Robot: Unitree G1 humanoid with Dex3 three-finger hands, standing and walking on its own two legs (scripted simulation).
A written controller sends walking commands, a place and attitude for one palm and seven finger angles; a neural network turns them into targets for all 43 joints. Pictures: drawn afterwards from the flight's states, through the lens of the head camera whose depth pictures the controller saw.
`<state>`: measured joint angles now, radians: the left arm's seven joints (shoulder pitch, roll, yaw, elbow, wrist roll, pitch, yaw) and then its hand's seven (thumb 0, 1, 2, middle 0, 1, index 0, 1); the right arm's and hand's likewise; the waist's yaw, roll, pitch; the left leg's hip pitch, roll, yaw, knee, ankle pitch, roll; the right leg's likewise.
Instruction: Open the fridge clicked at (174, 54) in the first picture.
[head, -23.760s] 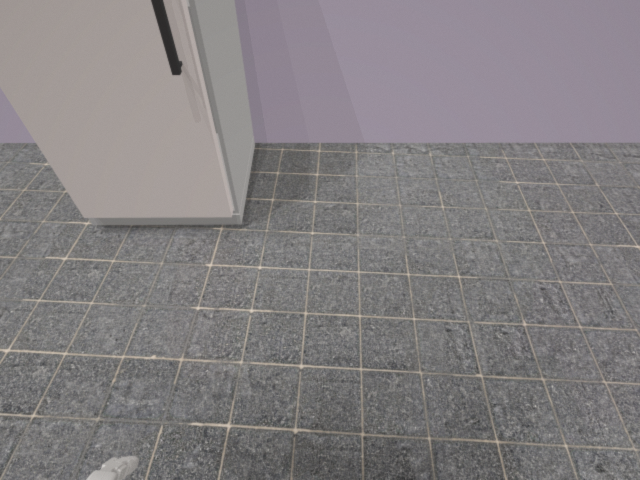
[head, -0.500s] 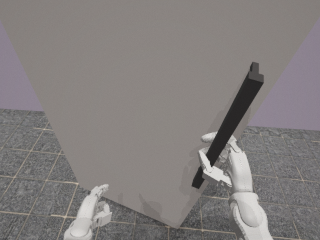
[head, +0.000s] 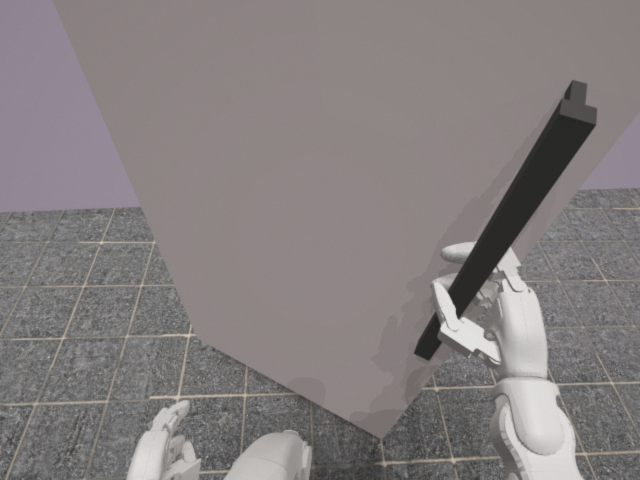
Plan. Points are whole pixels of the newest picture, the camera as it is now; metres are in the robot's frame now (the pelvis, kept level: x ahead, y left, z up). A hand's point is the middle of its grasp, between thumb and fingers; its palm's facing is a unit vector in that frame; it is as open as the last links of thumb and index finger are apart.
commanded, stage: walk backward, drawing the door open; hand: right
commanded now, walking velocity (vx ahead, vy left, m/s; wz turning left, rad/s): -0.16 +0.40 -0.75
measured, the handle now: (476, 260) +0.33 -0.10 +0.16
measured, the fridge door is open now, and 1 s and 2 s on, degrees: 33 61 63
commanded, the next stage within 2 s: stop walking and hold the door back in 1.02 s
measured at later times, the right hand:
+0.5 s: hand (349, 428) +0.15 +0.01 +0.12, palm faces +0.39 +0.91 -0.17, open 6.7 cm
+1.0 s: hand out of the picture +0.08 +0.11 +0.13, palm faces +0.79 +0.57 -0.21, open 6.3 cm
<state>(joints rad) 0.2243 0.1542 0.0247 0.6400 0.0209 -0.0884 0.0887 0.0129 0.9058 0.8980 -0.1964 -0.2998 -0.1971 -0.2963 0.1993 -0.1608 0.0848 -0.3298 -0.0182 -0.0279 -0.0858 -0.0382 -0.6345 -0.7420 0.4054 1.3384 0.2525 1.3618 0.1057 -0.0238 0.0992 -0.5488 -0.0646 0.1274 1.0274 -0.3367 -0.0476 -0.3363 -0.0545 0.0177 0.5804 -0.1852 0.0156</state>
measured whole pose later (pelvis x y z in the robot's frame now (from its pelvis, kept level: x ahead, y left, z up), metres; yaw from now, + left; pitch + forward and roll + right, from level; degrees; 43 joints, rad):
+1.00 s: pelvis +0.01 +0.41 +0.01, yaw -51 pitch -1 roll +2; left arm 0.19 0.15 -0.02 0.58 -0.01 -0.11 0.06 0.01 0.90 0.90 -0.20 -0.30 -0.20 -0.30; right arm 0.13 -0.21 0.01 -0.32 0.02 -0.06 -0.08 0.00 -0.66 -0.81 0.43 1.36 0.29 1.38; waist -0.01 -0.07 0.17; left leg -0.36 0.04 0.04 0.68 -0.33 -0.06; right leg -0.31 -0.16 0.06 0.52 -0.20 0.09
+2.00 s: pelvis -0.01 +0.54 +0.01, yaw -62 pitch -3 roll -1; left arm 0.27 0.28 0.03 0.72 -0.02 -0.07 0.11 0.01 0.91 0.90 -0.20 -0.30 -0.20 -0.30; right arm -0.54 -0.20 -0.10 0.59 0.07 -0.16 -0.06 -0.02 -0.71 -0.79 0.46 1.40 0.38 1.40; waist 0.05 -0.01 0.10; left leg -0.31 0.04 0.01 0.65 -0.33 -0.01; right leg -0.25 -0.03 -0.12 0.56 -0.26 -0.02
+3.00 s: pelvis +0.01 +0.55 +0.01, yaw -62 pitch +2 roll -1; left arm 0.33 0.27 0.04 0.70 -0.04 -0.10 -0.01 0.01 0.90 0.90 -0.20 -0.30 -0.20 -0.30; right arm -0.43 -0.26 -0.10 0.50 0.07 -0.15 0.00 0.00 0.22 -0.37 0.43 1.37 0.40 1.36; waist 0.05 0.00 -0.02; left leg -0.37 0.01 0.06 0.60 -0.26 0.03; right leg -0.35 -0.06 -0.09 0.58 -0.26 0.01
